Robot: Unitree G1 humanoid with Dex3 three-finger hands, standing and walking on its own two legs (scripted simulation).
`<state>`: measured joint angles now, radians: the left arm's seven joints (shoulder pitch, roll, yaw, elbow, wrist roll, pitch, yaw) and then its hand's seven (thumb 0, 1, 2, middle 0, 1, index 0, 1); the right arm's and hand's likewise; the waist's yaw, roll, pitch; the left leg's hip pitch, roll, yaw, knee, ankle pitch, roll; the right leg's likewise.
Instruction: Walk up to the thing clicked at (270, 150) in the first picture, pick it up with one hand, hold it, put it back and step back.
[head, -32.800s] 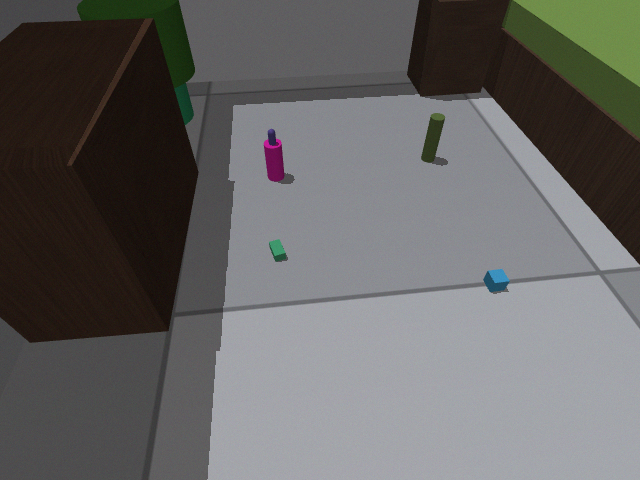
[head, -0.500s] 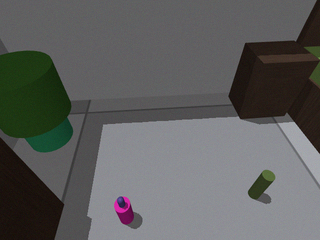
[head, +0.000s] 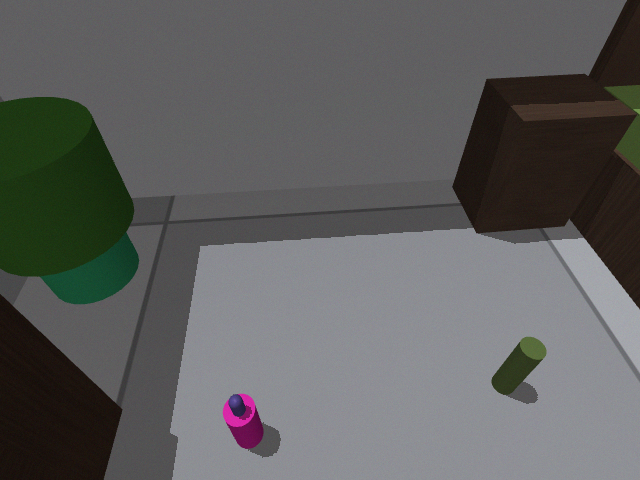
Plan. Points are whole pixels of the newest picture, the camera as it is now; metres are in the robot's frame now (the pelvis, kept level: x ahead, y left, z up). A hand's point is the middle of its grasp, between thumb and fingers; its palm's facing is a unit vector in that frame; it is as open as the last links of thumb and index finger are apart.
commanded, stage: stand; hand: left
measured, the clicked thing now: (242, 417) +0.42 +0.23 -0.64
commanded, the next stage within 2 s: step back in 0.62 s
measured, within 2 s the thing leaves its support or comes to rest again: neither
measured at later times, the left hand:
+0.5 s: hand out of the picture +0.09 +0.25 -0.16, palm faces -0.01 -0.94 -0.34, open 7.4 cm
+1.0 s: hand out of the picture +0.07 +0.28 -0.17, palm faces -0.03 -0.92 -0.40, open 7.4 cm
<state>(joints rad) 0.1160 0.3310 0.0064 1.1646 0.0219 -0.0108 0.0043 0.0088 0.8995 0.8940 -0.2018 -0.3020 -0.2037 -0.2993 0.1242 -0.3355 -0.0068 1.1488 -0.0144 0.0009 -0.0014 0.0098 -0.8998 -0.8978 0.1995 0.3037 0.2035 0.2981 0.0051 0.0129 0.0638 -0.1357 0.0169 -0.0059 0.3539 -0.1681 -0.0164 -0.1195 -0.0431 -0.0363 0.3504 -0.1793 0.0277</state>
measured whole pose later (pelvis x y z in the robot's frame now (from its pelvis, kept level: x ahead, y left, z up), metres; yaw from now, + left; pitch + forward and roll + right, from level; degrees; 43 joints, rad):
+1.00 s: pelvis -0.05 +0.01 -0.02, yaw +1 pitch -1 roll +1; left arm 0.06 0.37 0.06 0.95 0.04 0.03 0.01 0.01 0.90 0.89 -0.20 -0.30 -0.21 -0.30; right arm 0.08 -0.42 -0.07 0.96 0.01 0.07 0.02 0.01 -0.90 -0.90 0.20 0.30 0.20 0.30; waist -0.01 0.00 0.18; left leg -0.39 -0.07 -0.04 0.95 -0.48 0.04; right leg -0.36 -0.08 -0.02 0.62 -0.24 0.02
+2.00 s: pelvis -0.26 +0.06 -0.02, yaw +3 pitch -3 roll +0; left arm 0.09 0.38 0.07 0.78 0.03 0.08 0.01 0.01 0.90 0.89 -0.20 -0.30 -0.21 -0.30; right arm 0.20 -0.36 -0.05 0.88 -0.05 0.03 -0.02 0.01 -0.90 -0.90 0.20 0.30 0.21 0.30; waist -0.04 -0.04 0.18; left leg -0.25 0.03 -0.03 0.59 -0.24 0.04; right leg -0.50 0.12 0.13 1.06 -0.47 -0.01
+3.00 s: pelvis -0.56 +0.00 -0.02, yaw -5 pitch -2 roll +2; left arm 0.20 0.36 0.05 0.85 0.04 0.04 0.00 0.01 0.90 0.89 -0.20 -0.30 -0.21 -0.30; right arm 0.13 -0.42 -0.05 0.84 0.00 0.07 -0.03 0.01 -0.90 -0.90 0.20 0.30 0.20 0.30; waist 0.03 0.02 0.15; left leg -0.51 -0.08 -0.13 1.09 -0.49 0.00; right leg -0.29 0.00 0.07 0.68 -0.35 -0.02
